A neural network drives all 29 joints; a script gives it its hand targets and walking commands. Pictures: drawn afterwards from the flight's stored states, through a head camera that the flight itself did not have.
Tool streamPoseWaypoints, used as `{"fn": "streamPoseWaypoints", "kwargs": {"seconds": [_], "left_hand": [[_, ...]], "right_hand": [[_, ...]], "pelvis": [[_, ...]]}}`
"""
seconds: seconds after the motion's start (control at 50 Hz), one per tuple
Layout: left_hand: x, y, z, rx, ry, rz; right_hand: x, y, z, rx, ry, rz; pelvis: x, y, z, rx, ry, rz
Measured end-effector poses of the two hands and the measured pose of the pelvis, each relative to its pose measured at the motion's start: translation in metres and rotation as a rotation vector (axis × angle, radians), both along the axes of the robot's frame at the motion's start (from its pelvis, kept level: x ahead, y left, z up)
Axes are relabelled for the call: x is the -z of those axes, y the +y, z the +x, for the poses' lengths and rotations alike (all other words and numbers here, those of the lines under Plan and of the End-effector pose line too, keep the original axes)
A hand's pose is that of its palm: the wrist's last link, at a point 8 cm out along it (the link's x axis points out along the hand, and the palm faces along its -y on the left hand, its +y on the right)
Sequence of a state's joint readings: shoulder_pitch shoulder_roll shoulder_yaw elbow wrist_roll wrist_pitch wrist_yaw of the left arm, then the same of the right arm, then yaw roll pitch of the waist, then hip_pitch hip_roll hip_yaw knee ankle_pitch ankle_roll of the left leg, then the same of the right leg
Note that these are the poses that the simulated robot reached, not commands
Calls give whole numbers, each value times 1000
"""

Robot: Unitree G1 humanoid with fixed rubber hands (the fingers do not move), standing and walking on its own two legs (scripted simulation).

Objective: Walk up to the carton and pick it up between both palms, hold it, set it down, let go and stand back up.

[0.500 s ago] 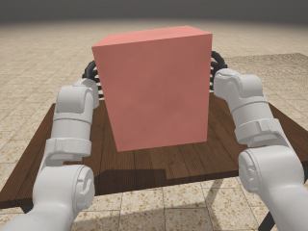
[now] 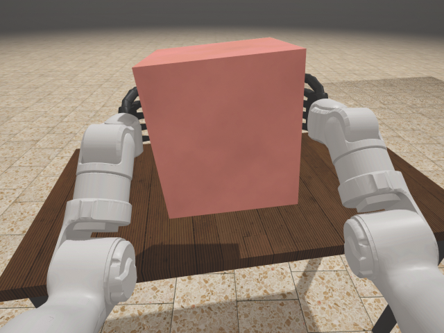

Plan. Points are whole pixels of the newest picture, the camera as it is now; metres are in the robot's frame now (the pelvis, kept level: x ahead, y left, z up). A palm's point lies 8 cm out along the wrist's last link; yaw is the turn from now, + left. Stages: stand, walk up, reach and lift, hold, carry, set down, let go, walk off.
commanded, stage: hold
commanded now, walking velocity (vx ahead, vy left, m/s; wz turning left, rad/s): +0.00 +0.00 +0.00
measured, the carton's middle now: (223, 121) +0.42 +0.00 +0.27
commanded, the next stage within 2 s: set down in 0.80 s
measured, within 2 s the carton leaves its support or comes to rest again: neither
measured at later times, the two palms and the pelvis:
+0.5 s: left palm (129, 127) +0.37 +0.15 +0.28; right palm (316, 113) +0.38 -0.16 +0.30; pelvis +0.00 +0.00 +0.00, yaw +0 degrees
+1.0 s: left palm (129, 124) +0.38 +0.15 +0.28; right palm (313, 111) +0.39 -0.16 +0.30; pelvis +0.00 +0.00 +0.00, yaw +0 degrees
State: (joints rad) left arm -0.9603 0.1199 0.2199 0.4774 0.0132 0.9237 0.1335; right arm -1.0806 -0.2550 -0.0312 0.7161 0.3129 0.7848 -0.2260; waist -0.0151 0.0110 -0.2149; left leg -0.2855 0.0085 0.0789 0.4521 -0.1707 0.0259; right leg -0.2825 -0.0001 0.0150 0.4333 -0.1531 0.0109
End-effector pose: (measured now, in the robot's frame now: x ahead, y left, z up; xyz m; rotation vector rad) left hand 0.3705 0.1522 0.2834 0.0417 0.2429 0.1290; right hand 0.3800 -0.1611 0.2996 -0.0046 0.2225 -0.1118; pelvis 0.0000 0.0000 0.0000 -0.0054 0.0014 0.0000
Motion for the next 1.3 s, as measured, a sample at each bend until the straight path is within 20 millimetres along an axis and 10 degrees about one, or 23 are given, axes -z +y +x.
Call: {"fn": "streamPoseWaypoints", "kwargs": {"seconds": [1.0,1.3], "left_hand": [[-1,2,8,-5,-30,-11],[25,8,49,-24,-47,-12]], "right_hand": [[-1,2,7,0,-28,3],[48,8,48,-7,-51,19]], "pelvis": [[0,-1,1,0,3,1],[-5,-6,21,0,5,8]]}}
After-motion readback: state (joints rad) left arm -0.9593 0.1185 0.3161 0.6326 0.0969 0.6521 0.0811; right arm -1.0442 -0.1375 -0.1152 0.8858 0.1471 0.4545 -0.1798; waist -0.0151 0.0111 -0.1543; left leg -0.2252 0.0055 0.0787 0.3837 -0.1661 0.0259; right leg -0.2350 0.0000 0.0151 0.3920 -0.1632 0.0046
